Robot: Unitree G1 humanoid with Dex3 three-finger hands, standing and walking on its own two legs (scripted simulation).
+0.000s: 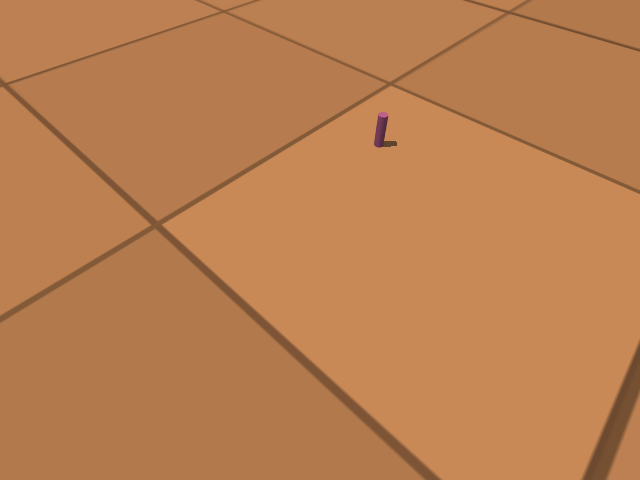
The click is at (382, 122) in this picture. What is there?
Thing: slim round
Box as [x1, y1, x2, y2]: [374, 112, 387, 146]
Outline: 385,112 380,112 378,114 374,140 375,146 381,146 383,143 387,114
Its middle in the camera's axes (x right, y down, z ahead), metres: +0.32 -0.55 +2.02
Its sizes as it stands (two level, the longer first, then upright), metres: 0.050 0.050 0.180
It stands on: the floor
